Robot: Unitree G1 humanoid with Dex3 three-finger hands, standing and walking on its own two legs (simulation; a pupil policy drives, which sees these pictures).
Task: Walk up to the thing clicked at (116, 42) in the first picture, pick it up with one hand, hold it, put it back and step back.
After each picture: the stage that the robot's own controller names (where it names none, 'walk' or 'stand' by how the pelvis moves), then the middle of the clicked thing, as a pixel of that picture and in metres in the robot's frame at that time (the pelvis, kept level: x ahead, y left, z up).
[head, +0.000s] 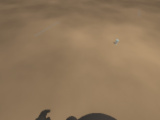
stand; (116, 41) +1.93 -0.59 -0.72
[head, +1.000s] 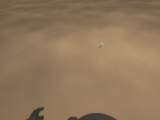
walk; (101, 45) +1.86 -0.09 -0.69
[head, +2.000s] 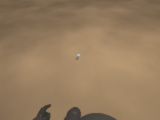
walk; (78, 57) +1.20 +0.35 -0.71
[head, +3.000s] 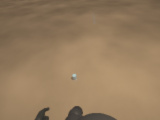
walk; (74, 77) +0.77 +0.34 -0.72
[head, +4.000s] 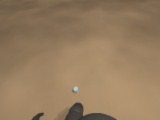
walk; (76, 90) +0.48 +0.26 -0.71
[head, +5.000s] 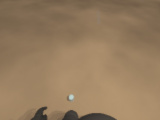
stand; (71, 98) +0.36 +0.20 -0.70
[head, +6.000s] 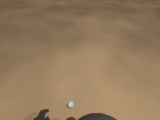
stand; (71, 105) +0.33 +0.20 -0.72
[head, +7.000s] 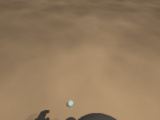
stand; (71, 104) +0.34 +0.21 -0.73
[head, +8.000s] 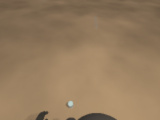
stand; (70, 104) +0.33 +0.21 -0.73
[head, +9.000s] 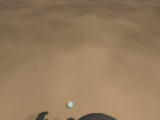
stand; (70, 105) +0.32 +0.21 -0.73
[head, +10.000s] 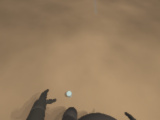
go down; (69, 94) +0.35 +0.21 -0.69
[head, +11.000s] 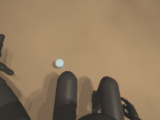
go down; (60, 64) +0.39 +0.25 -0.30
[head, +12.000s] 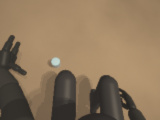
close in; (56, 63) +0.39 +0.26 -0.28
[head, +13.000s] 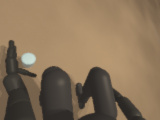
close in; (28, 60) +0.37 +0.29 -0.21
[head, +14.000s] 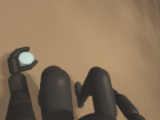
close; (26, 60) +0.37 +0.29 -0.22
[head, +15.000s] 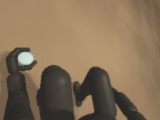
lift; (25, 60) +0.36 +0.29 -0.22
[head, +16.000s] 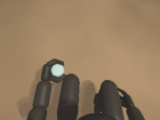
lift; (58, 72) +0.30 +0.23 -0.06
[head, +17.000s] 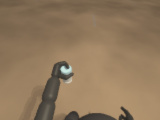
lift; (66, 74) +0.33 +0.17 +0.05
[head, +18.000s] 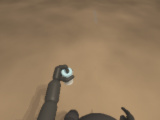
hold; (67, 76) +0.33 +0.17 +0.01
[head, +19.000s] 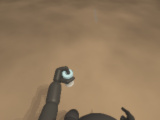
crouch; (68, 78) +0.32 +0.17 +0.00
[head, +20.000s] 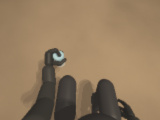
crouch; (59, 59) +0.42 +0.22 -0.10
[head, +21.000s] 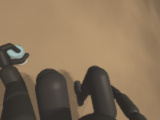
lower; (18, 55) +0.40 +0.31 -0.22
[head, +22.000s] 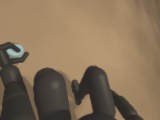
lower; (17, 54) +0.40 +0.31 -0.22
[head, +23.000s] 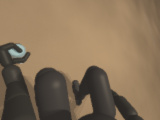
lower; (19, 54) +0.40 +0.31 -0.22
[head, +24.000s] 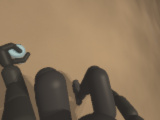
lower; (19, 55) +0.40 +0.31 -0.22
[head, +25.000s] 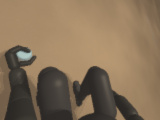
loosen; (25, 57) +0.39 +0.29 -0.22
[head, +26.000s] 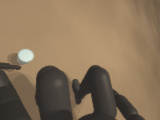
withdraw; (24, 57) +0.38 +0.28 -0.22
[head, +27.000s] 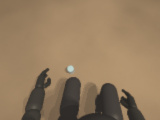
walk; (71, 69) +0.42 +0.22 -0.41
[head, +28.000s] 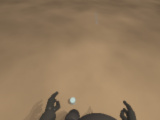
stand; (72, 101) +0.35 +0.17 -0.66
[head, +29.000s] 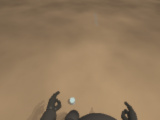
stand; (72, 101) +0.36 +0.19 -0.67
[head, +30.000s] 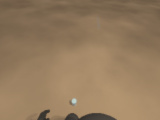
stand; (74, 102) +0.37 +0.17 -0.70
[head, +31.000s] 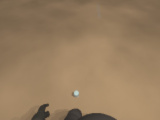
walk; (76, 94) +0.39 +0.16 -0.70
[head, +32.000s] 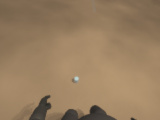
walk; (76, 79) +0.56 +0.13 -0.71
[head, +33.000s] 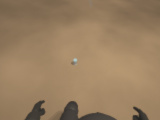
walk; (75, 61) +0.87 +0.27 -0.69
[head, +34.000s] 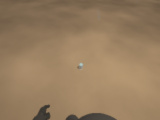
stand; (80, 66) +0.97 +0.19 -0.71
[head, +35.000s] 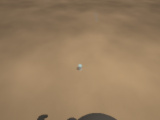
stand; (80, 67) +0.99 +0.22 -0.72
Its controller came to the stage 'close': yes
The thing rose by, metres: 0.72
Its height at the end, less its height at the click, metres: +0.00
